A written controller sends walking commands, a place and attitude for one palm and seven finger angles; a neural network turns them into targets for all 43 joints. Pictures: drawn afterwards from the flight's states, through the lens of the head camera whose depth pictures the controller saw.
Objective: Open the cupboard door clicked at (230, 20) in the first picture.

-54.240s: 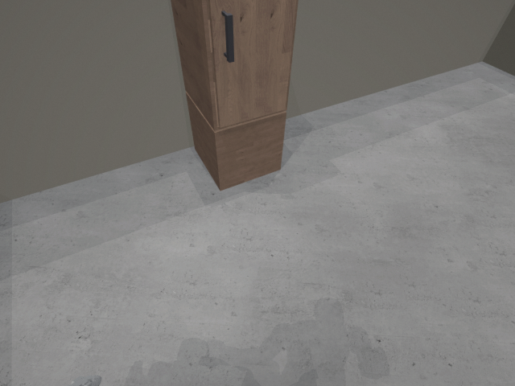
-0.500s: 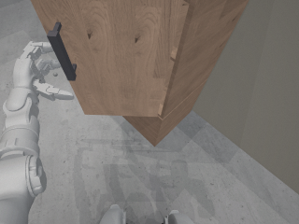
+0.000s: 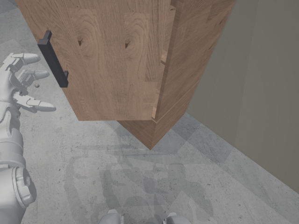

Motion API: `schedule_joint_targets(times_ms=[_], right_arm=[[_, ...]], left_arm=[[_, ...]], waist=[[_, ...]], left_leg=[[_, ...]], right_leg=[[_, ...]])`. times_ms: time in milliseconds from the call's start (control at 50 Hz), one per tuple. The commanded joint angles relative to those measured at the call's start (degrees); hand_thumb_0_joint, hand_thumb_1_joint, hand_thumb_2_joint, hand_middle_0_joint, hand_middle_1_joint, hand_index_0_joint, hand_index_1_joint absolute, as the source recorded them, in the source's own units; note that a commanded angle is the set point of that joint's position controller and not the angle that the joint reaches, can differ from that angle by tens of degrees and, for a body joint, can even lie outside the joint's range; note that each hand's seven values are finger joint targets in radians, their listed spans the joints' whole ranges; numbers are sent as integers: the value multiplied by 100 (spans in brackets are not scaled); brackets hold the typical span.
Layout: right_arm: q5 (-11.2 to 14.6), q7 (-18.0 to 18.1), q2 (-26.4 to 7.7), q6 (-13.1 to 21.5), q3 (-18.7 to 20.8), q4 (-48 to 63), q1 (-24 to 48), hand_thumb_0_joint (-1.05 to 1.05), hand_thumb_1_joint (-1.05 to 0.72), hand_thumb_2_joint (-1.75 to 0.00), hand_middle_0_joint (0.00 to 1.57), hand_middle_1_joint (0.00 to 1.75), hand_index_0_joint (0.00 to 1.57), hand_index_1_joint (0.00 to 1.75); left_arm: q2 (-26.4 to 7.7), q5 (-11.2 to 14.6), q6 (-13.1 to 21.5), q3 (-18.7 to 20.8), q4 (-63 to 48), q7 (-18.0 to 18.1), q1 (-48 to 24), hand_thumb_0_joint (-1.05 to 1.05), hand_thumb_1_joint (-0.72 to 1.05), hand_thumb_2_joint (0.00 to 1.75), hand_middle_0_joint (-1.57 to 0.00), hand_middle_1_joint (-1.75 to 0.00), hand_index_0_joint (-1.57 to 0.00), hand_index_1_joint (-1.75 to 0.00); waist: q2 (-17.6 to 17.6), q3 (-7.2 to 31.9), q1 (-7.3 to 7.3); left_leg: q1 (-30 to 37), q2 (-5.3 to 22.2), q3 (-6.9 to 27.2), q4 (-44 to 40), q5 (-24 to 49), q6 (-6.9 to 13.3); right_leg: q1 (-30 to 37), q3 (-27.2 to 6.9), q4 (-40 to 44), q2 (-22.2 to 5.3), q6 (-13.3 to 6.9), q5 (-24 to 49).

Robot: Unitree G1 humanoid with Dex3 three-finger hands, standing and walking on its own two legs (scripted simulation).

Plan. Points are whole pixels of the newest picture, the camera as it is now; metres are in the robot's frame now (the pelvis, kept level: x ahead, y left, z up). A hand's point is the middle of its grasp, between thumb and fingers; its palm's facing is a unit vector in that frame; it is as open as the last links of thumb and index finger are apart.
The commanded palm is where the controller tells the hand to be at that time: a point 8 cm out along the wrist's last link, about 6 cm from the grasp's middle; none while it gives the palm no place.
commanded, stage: move the hooked fingers beside the handle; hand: left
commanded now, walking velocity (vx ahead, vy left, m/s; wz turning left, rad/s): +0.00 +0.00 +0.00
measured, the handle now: (56, 61) +0.54 +0.25 +0.09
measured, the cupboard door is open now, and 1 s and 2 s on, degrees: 45 45 45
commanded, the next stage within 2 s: slide the fingers in behind the handle in 1.50 s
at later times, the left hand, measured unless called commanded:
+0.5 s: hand (26, 89) +0.43 +0.29 +0.10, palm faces +0.08 -1.00 +0.01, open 14.0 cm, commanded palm +0.40 +0.34 +0.09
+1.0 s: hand (20, 90) +0.43 +0.31 +0.10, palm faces +0.06 -1.00 +0.02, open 14.0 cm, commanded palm +0.41 +0.35 +0.09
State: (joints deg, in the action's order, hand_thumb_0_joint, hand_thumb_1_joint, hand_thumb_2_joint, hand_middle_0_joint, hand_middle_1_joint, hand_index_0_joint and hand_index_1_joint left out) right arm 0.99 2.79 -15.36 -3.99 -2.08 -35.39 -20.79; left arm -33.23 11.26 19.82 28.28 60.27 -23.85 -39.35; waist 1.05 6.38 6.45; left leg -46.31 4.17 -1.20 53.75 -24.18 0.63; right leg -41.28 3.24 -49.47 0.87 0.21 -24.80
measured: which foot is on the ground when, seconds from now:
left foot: down 0.00-1.00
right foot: down 0.00-1.00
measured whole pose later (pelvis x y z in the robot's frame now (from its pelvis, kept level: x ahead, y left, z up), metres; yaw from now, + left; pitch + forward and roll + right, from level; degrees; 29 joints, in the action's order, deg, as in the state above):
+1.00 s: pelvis -0.02 +0.00 -0.01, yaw +0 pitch +18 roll -4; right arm 1.1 3.9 -16.6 -3.1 -2.7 -35.1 -21.3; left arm -39.5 11.4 18.2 30.2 65.0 -30.0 -42.8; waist 0.7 6.0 6.7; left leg -50.0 4.1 -0.4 55.8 -23.4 1.0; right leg -44.4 3.8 -50.9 0.9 0.4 -23.9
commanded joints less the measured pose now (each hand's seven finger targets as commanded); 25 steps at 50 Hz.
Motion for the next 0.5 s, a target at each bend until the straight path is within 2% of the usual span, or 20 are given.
schedule_joint_targets(times_ms=[0, 40, 60, 80, 120, 160, 180, 200, 240, 260, 280, 320, 340, 380, 420, 440, 460, 480], right_arm=[[19, 88, -1052, 134, 353, 429, -538, 0, -90, -90, 20, 30, 20, 30], [15, 115, -1068, 151, 348, 408, -543, 0, -90, -90, 20, 30, 20, 30], [13, 136, -1105, 154, 360, 392, -562, 0, -90, -90, 20, 30, 20, 30], [9, 132, -1088, 166, 354, 400, -555, 0, -90, -90, 20, 30, 20, 30], [1, 145, -1105, 187, 357, 385, -561, 0, -90, -90, 20, 30, 20, 30], [-11, 143, -1109, 200, 363, 372, -584, 0, -90, -90, 20, 30, 20, 30], [-3, 145, -1111, 203, 351, 375, -556, 0, -90, -90, 20, 30, 20, 30], [2, 142, -1102, 207, 340, 388, -538, 0, -90, -90, 20, 30, 20, 30], [-11, 142, -1121, 207, 355, 397, -585, 0, -90, -90, 20, 30, 20, 30], [-5, 136, -1112, 203, 354, 406, -557, 0, -90, -90, 20, 30, 20, 30], [-2, 132, -1097, 207, 351, 409, -538, 0, -90, -90, 20, 30, 20, 30], [5, 136, -1128, 198, 351, 413, -535, 0, -90, -90, 20, 30, 20, 30], [1, 136, -1122, 205, 344, 441, -544, 0, -90, -90, 20, 30, 20, 30], [8, 157, -1148, 198, 331, 429, -541, 0, -90, -90, 20, 30, 20, 30], [7, 154, -1143, 215, 325, 452, -535, 0, -90, -90, 20, 30, 20, 30], [-2, 160, -1145, 223, 344, 436, -567, 0, -90, -90, 20, 30, 20, 30], [1, 166, -1155, 220, 350, 423, -580, 0, -90, -90, 20, 30, 20, 30], [3, 168, -1142, 225, 343, 402, -562, 0, -90, -90, 20, 30, 20, 30]], left_arm=[[-1614, 139, 330, 47, -1040, -142, -2094, 0, -50, 30, -30, -120, -30, -120], [-1601, 147, 324, -23, -1023, -167, -2351, 0, -50, 30, -30, -120, -30, -120], [-1830, 121, 335, 136, -989, -158, -2417, 0, -50, 30, -30, -120, -30, -120], [-1698, 131, 333, 26, -985, -172, -2428, 0, -50, 30, -30, -120, -30, -120], [-1784, 128, 370, 86, -989, -182, -2482, 0, -50, 30, -30, -120, -30, -120], [-1895, 140, 432, 194, -1060, -191, -2520, 0, -50, 30, -30, -120, -30, -120], [-1963, 120, 425, 233, -928, -194, -2420, 0, -50, 30, -30, -120, -30, -120], [-1853, 121, 420, 122, -965, -208, -2474, 0, -50, 30, -30, -120, -30, -120], [-2025, 113, 435, 271, -1061, -205, -2421, 0, -50, 30, -30, -120, -30, -120], [-1981, 96, 426, 218, -1097, -215, -2402, 0, -50, 30, -30, -120, -30, -120], [-1886, 102, 418, 140, -1132, -222, -2418, 0, -50, 30, -30, -120, -30, -120], [-2015, 115, 375, 257, -989, -219, -2305, 0, -50, 30, -30, -120, -30, -120], [-1989, 153, 384, 265, -1040, -227, -2295, 0, -50, 30, -30, -120, -30, -120], [-2189, 116, 328, 360, -854, -246, -2388, 0, -50, 30, -30, -120, -30, -120], [-2123, 86, 355, 250, -984, -274, -2499, 0, -50, 30, -30, -120, -30, -120], [-2192, 92, 413, 325, -1088, -277, -2514, 0, -50, 30, -30, -120, -30, -120], [-2222, 96, 441, 351, -1078, -287, -2491, 0, -50, 30, -30, -120, -30, -120], [-2132, 109, 441, 280, -976, -303, -2466, 0, -50, 30, -30, -120, -30, -120]], waist=[[693, 1993, -18], [660, 1853, 42], [633, 1969, 13], [723, 2010, 40], [696, 2068, 21], [687, 2346, -2], [713, 2193, -42], [749, 2158, -11], [849, 2303, -78], [918, 2375, -75], [986, 2290, -58], [801, 2144, -88], [763, 2133, -67], [645, 2009, -37], [863, 2088, -37], [935, 2209, -55], [931, 2288, -50], [866, 2171, -19]], left_leg=[[1868, -244, 239, -575, 2116, 113], [1814, -249, 270, -574, 1908, 133], [1825, -239, 303, -583, 1886, 119], [1879, -249, 290, -570, 1856, 117], [1916, -239, 332, -566, 1856, 100], [2009, -237, 325, -515, 1984, 100], [1918, -236, 339, -534, 1903, 87], [1923, -237, 330, -551, 1861, 92], [2056, -226, 367, -535, 2056, 79], [2119, -225, 353, -537, 2088, 71], [2158, -214, 363, -548, 2075, 59], [1993, -218, 363, -579, 1914, 64], [1936, -233, 340, -565, 1881, 96], [1718, -230, 325, -580, 1711, 107], [1835, -237, 342, -597, 1682, 92], [1961, -230, 356, -557, 1805, 89], [2058, -212, 379, -568, 1832, 68], [1995, -215, 364, -561, 1767, 78]], right_leg=[[500, -85, 486, 271, -118, 2072], [368, -95, 512, 265, -133, 1857], [379, -98, 494, 257, -130, 1820], [333, -104, 504, 251, -123, 1786], [296, -85, 479, 250, -135, 1720], [380, -105, 435, 257, -125, 1834], [348, -97, 444, 253, -137, 1745], [306, -90, 449, 253, -132, 1706], [318, -69, 400, 269, -163, 1768], [294, -76, 408, 262, -146, 1788], [213, -52, 419, 263, -148, 1730], [267, -46, 445, 270, -148, 1638], [289, -72, 457, 276, -152, 1650], [334, -87, 467, 262, -124, 1612], [261, -84, 462, 264, -140, 1518], [245, -93, 436, 276, -165, 1556], [188, -74, 435, 275, -151, 1541], [169, -83, 465, 276, -142, 1498]])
